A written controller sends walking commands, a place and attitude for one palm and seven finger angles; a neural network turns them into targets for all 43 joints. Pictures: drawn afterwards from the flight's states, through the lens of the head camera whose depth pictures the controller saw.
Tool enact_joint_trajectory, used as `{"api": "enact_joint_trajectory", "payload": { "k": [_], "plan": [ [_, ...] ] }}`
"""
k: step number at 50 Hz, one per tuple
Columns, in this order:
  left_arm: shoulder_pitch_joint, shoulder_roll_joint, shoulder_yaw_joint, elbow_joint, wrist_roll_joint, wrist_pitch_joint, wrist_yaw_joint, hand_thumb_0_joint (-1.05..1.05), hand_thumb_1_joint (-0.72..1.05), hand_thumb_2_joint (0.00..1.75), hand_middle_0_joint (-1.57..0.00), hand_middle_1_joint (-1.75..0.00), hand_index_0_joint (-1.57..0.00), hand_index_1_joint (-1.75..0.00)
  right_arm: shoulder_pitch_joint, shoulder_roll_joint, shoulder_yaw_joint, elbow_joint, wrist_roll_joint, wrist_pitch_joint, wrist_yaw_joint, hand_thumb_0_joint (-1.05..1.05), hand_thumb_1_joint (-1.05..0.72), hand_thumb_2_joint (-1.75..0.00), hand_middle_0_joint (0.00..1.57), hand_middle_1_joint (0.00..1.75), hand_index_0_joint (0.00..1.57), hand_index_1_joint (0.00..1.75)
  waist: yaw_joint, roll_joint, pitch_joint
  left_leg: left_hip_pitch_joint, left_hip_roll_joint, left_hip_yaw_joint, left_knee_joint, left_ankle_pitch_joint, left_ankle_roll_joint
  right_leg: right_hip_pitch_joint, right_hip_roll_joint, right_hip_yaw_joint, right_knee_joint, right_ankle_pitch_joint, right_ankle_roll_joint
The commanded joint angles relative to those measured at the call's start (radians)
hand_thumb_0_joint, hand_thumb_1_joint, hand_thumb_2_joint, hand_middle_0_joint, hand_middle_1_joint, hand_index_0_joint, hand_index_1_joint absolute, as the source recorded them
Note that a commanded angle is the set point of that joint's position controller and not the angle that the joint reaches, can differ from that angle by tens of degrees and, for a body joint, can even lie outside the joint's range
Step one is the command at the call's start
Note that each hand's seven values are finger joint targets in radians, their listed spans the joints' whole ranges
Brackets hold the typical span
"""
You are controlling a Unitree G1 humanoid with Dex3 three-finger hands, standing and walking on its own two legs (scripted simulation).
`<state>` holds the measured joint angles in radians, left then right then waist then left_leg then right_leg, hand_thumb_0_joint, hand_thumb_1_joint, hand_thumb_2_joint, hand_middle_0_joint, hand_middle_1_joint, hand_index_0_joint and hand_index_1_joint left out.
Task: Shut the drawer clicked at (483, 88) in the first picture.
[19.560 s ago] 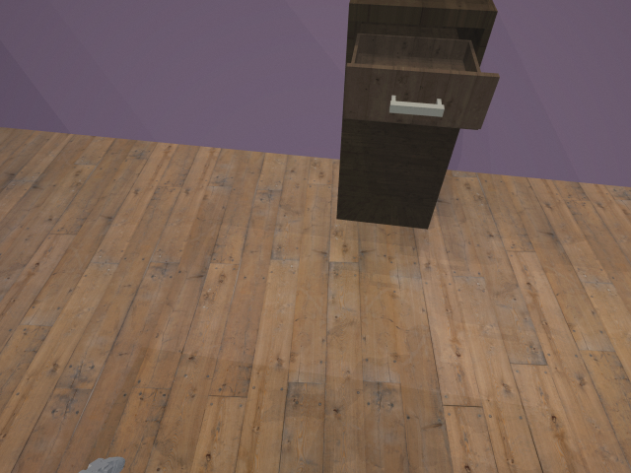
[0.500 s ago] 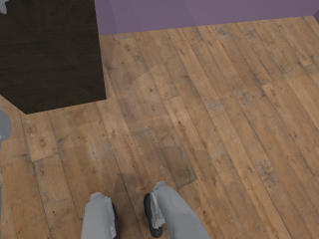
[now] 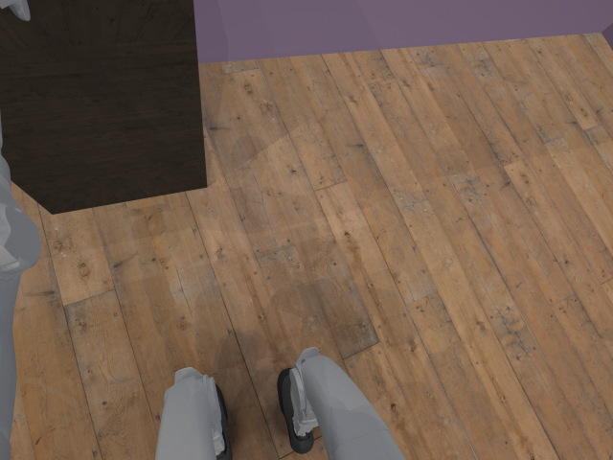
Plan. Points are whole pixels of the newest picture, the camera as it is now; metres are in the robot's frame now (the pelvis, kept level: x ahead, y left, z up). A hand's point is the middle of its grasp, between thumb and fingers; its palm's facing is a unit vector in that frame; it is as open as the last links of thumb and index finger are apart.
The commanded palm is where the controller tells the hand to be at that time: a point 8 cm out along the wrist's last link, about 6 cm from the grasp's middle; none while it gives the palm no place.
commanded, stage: pull the fist back off the drawer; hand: left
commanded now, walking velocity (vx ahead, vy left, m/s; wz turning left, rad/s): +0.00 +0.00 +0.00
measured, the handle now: out of the picture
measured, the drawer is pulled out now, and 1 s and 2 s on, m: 0.00 0.00 0.00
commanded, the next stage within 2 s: draw the hand back to the body in 0.22 s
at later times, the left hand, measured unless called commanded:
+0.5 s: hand out of the picture +0.58 +0.19 +0.12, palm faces +0.13 -0.99 -0.05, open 3.2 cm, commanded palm +0.52 +0.23 +0.14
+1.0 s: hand out of the picture +0.38 +0.21 +0.20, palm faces +0.23 -0.94 -0.23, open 3.3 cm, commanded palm +0.34 +0.25 +0.21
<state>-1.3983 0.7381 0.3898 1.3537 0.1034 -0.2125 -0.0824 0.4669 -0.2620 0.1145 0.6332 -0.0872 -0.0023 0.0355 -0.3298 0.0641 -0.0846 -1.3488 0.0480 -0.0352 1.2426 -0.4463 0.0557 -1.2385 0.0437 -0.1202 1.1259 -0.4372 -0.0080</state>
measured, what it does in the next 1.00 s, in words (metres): rises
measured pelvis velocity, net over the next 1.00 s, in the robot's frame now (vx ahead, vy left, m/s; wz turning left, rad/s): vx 0.07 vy -0.01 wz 0.05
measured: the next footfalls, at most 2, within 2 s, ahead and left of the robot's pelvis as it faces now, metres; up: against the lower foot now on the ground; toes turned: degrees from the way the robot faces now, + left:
none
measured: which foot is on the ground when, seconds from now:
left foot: down 0.00-1.00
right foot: down 0.00-1.00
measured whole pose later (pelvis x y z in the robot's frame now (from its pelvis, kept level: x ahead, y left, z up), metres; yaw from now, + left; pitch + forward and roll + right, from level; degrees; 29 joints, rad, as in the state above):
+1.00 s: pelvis +0.07 -0.01 +0.10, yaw +3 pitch +4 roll -1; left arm -0.11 0.31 0.15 0.24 -0.10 -0.07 0.02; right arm 0.18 -0.26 0.04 0.55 0.05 0.05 -0.06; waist 0.00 0.05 -0.06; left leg -0.37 0.00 0.04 0.64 -0.34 0.03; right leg -0.32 0.02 -0.03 0.60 -0.36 -0.02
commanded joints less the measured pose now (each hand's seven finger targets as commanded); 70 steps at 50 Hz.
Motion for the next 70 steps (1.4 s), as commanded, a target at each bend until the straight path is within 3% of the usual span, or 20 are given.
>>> {"api": "enact_joint_trajectory", "payload": {
  "k": [1,6,10,14,16,18,20,22,25,28,34,41,42,44,45,47,50,53,57,70],
  "plan": [
    [-0.477,0.147,0.019,-0.294,-0.029,-0.070,0.038,0.00,0.90,0.90,-1.40,-1.60,-1.40,-1.60,0.246,-0.229,-0.096,-0.010,0.006,0.008,-0.004,0.00,-0.90,-0.90,0.20,0.30,0.20,0.30,-0.018,0.285,-0.582,0.716,0.027,-0.162,-0.192,0.193,-0.026,0.075,0.020,0.035,-0.146,0.080,-0.020],
    [-0.318,0.134,0.050,-0.321,-0.052,-0.086,0.033,0.00,0.90,0.90,-1.40,-1.60,-1.40,-1.60,0.232,-0.220,-0.103,-0.025,0.013,0.023,0.005,0.00,-0.90,-0.90,0.20,0.30,0.20,0.30,0.030,0.251,-0.583,0.732,0.021,-0.119,-0.203,0.276,-0.026,0.167,0.027,0.044,-0.174,0.122,-0.024],
    [-0.315,0.138,0.056,-0.336,-0.060,-0.114,0.032,0.00,0.90,0.90,-1.40,-1.60,-1.40,-1.60,0.224,-0.215,-0.105,-0.022,0.016,0.034,0.004,0.00,-0.90,-0.90,0.20,0.30,0.20,0.30,0.021,0.200,-0.554,0.696,0.015,-0.091,-0.198,0.309,-0.017,0.225,0.030,0.057,-0.191,0.158,-0.018],
    [-0.282,0.129,0.070,-0.361,-0.071,-0.149,0.028,0.00,0.90,0.90,-1.40,-1.60,-1.40,-1.60,0.225,-0.206,-0.113,-0.017,0.015,0.045,0.004,0.00,-0.90,-0.90,0.20,0.30,0.20,0.30,0.038,0.212,-0.583,0.734,0.011,-0.074,-0.191,0.408,-0.020,0.269,0.029,0.062,-0.189,0.239,-0.017],
    [-0.243,0.139,0.088,-0.352,-0.079,-0.156,0.025,0.00,0.90,0.90,-1.40,-1.60,-1.40,-1.60,0.223,-0.205,-0.115,-0.019,0.016,0.053,0.004,0.00,-0.90,-0.90,0.20,0.30,0.20,0.30,0.044,0.167,-0.581,0.705,0.007,-0.059,-0.185,0.431,-0.014,0.317,0.030,0.070,-0.189,0.286,-0.014],
    [-0.093,0.175,0.144,-0.467,-0.097,-0.172,0.011,0.00,0.90,0.90,-1.40,-1.60,-1.40,-1.60,0.216,-0.203,-0.123,-0.061,0.022,0.066,0.009,0.00,-0.90,-0.90,0.20,0.30,0.20,0.30,0.130,0.213,-0.712,0.800,-0.002,-0.044,-0.213,0.552,-0.025,0.448,0.031,0.076,-0.188,0.405,-0.023],
    [0.062,0.096,0.102,-0.605,-0.129,-0.164,-0.007,0.00,0.90,0.90,-1.40,-1.60,-1.40,-1.60,0.189,-0.189,-0.136,-0.096,0.041,0.077,0.016,0.00,-0.90,-0.90,0.20,0.30,0.20,0.30,0.162,0.220,-0.766,0.907,-0.004,-0.033,-0.247,0.662,-0.031,0.527,0.034,0.077,-0.218,0.500,-0.020],
    [0.197,0.012,0.061,-0.671,-0.172,-0.131,-0.024,0.00,0.90,0.90,-1.40,-1.60,-1.40,-1.60,0.168,-0.181,-0.144,-0.107,0.060,0.080,0.018,0.00,-0.90,-0.90,0.20,0.30,0.20,0.30,0.167,0.169,-0.727,0.932,-0.006,-0.026,-0.278,0.691,-0.026,0.585,0.038,0.075,-0.256,0.550,-0.018],
    [0.327,-0.015,0.073,-0.758,-0.235,-0.088,-0.036,0.00,0.90,0.90,-1.40,-1.60,-1.40,-1.60,0.121,-0.176,-0.153,-0.118,0.089,0.076,0.001,0.00,-0.90,-0.90,0.20,0.30,0.20,0.30,0.187,0.049,-0.614,0.866,-0.013,0.010,-0.338,0.589,-0.015,0.707,0.036,0.088,-0.316,0.598,-0.007],
    [0.373,-0.088,0.015,-0.911,-0.258,-0.107,-0.030,0.00,0.90,0.90,-1.40,-1.60,-1.40,-1.60,0.071,-0.158,-0.154,-0.120,0.102,0.049,-0.012,0.00,-0.90,-0.90,0.20,0.30,0.20,0.30,0.195,0.127,-0.567,0.946,-0.018,0.023,-0.378,0.601,-0.017,0.727,0.027,0.094,-0.347,0.608,-0.009],
    [0.645,-0.226,-0.076,-0.954,-0.303,-0.091,-0.055,0.00,0.90,0.90,-1.40,-1.60,-1.40,-1.60,-0.022,-0.144,-0.155,-0.124,0.123,0.014,-0.023,0.00,-0.90,-0.90,0.20,0.30,0.20,0.30,0.220,0.043,-0.379,0.988,-0.021,0.027,-0.444,0.605,-0.016,0.756,0.016,0.083,-0.402,0.587,-0.006],
    [0.799,-0.243,-0.089,-1.180,-0.349,-0.042,-0.079,0.00,0.90,0.90,-1.40,-1.60,-1.40,-1.60,-0.165,-0.134,-0.143,-0.188,0.140,-0.019,-0.052,0.00,-0.90,-0.90,0.20,0.30,0.20,0.30,0.269,0.020,-0.326,1.049,-0.030,0.017,-0.521,0.547,-0.021,0.845,-0.002,0.076,-0.448,0.543,-0.010],
    [0.845,-0.153,-0.127,-1.266,-0.230,-0.008,0.007,0.00,0.90,0.90,-1.40,-1.60,-1.40,-1.60,-0.234,-0.123,-0.147,-0.202,0.138,0.001,-0.065,0.00,-0.90,-0.90,0.20,0.30,0.20,0.30,0.310,0.031,-0.362,1.123,-0.040,0.029,-0.566,0.528,-0.017,0.888,-0.032,0.122,-0.500,0.513,-0.024],
    [0.934,-0.241,-0.177,-1.307,-0.211,0.041,0.087,0.00,0.90,0.90,-1.40,-1.60,-1.40,-1.60,-0.278,-0.110,-0.138,-0.213,0.139,0.009,-0.086,0.00,-0.90,-0.90,0.20,0.30,0.20,0.30,0.298,0.004,-0.250,1.128,-0.034,0.033,-0.630,0.443,-0.022,0.907,-0.030,0.111,-0.556,0.454,-0.021],
    [0.953,-0.228,-0.167,-1.329,-0.204,0.057,0.114,0.00,0.90,0.90,-1.40,-1.60,-1.40,-1.60,-0.292,-0.112,-0.133,-0.212,0.140,0.013,-0.094,0.00,-0.90,-0.90,0.20,0.30,0.20,0.30,0.302,-0.042,-0.227,1.124,-0.034,0.031,-0.654,0.421,-0.018,0.935,-0.032,0.110,-0.578,0.449,-0.019],
    [0.981,-0.218,-0.162,-1.345,-0.196,0.083,0.144,0.00,0.90,0.90,-1.40,-1.60,-1.40,-1.60,-0.327,-0.111,-0.123,-0.206,0.139,0.016,-0.108,0.00,-0.90,-0.90,0.20,0.30,0.20,0.30,0.306,-0.071,-0.157,1.133,-0.034,0.032,-0.699,0.378,-0.013,0.961,-0.032,0.114,-0.621,0.421,-0.018],
    [1.022,-0.243,-0.173,-1.419,-0.186,0.100,0.165,0.00,0.90,0.90,-1.40,-1.60,-1.40,-1.60,-0.368,-0.098,-0.109,-0.204,0.136,0.006,-0.118,0.00,-0.90,-0.90,0.20,0.30,0.20,0.30,0.321,-0.017,-0.135,1.205,-0.035,0.031,-0.759,0.362,-0.018,1.005,-0.035,0.113,-0.670,0.385,-0.022],
    [1.113,-0.263,-0.182,-1.461,-0.186,0.112,0.172,0.00,0.90,0.90,-1.40,-1.60,-1.40,-1.60,-0.395,-0.093,-0.099,-0.200,0.129,-0.009,-0.120,0.00,-0.90,-0.90,0.20,0.30,0.20,0.30,0.333,-0.043,-0.083,1.238,-0.035,0.027,-0.807,0.346,-0.016,1.036,-0.035,0.113,-0.717,0.360,-0.021],
    [1.235,-0.263,-0.169,-1.580,-0.182,0.110,0.175,0.00,0.90,0.90,-1.40,-1.60,-1.40,-1.60,-0.420,-0.090,-0.095,-0.196,0.117,-0.033,-0.116,0.00,-0.90,-0.90,0.20,0.30,0.20,0.30,0.351,0.000,-0.065,1.292,-0.033,0.027,-0.852,0.366,-0.020,1.086,-0.035,0.112,-0.764,0.361,-0.024],
    [1.719,-0.240,-0.042,-1.932,-0.186,0.079,0.180,0.00,0.90,0.90,-1.40,-1.60,-1.40,-1.60,-0.437,-0.070,-0.115,-0.193,0.092,-0.088,-0.103,0.00,-0.90,-0.90,0.20,0.30,0.20,0.30,0.382,-0.027,0.009,1.318,-0.031,0.046,-0.864,0.427,-0.015,1.132,-0.047,0.117,-0.820,0.413,-0.016]
  ]
}}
